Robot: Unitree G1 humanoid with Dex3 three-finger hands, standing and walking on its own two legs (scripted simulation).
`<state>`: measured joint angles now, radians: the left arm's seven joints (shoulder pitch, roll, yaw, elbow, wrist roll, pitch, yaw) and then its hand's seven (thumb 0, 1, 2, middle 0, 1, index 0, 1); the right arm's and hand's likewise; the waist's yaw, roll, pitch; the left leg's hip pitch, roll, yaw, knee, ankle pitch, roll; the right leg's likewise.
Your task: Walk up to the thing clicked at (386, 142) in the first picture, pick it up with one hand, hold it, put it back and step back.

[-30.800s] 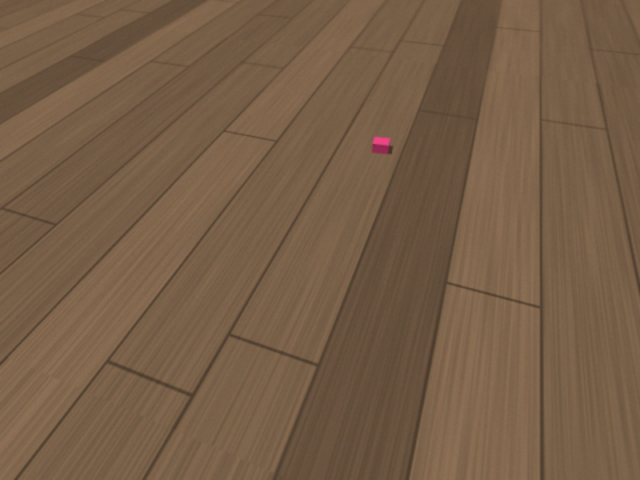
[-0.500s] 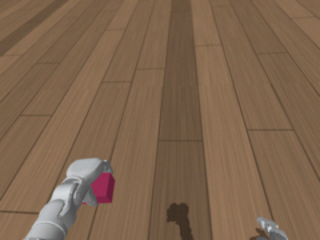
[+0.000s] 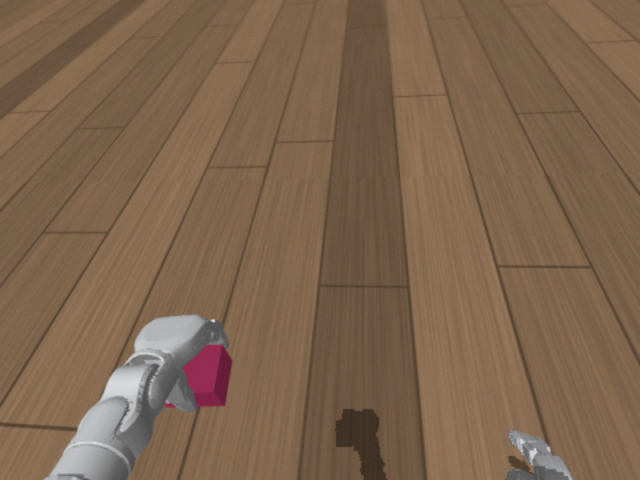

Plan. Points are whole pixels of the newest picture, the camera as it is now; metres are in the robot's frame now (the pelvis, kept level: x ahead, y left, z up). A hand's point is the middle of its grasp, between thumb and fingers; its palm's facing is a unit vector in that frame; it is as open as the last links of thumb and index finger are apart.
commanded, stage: hold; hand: left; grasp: from above
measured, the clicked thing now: (195, 376) +0.31 +0.22 -0.07
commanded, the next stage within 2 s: crouch in 0.28 s
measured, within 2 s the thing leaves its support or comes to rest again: neither
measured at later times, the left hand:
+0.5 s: hand (188, 360) +0.31 +0.22 -0.03, palm faces -0.45 -0.04 -0.89, open 9.6 cm
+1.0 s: hand (217, 381) +0.36 +0.24 -0.22, palm faces -0.40 +0.08 -0.91, open 9.6 cm
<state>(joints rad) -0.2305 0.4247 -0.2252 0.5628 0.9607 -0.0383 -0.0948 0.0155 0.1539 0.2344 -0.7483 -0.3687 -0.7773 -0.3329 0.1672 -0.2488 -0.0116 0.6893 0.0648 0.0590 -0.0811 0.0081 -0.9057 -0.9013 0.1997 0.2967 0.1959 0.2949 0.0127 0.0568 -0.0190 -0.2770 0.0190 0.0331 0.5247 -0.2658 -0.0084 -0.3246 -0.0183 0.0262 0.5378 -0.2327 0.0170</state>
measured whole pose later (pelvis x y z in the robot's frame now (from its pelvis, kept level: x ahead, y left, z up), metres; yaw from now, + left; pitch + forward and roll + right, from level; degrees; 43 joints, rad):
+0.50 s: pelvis +0.01 +0.00 +0.00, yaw +0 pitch +2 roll +0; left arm -0.25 0.41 -0.23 0.61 0.98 -0.04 -0.06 0.02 0.16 0.24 -0.74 -0.38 -0.77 -0.34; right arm 0.18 -0.25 -0.02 0.69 0.07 0.08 -0.07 0.01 -0.90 -0.90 0.20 0.30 0.20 0.30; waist 0.01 0.06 -0.02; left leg -0.25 0.02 0.04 0.50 -0.27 -0.01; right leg -0.30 -0.02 0.03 0.51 -0.24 0.02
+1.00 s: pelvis -0.04 +0.00 -0.13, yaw +1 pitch +24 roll -2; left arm -0.70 0.45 -0.15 1.20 1.18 -0.11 0.31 0.01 0.13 0.34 -0.73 -0.40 -0.75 -0.37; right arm 0.22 -0.28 -0.06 0.70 -0.01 0.06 -0.03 0.00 -0.90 -0.90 0.20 0.30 0.20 0.30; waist -0.12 0.01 -0.15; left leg -1.22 0.02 -0.02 1.33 -0.52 -0.01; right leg -1.23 -0.01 -0.01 1.28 -0.46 0.02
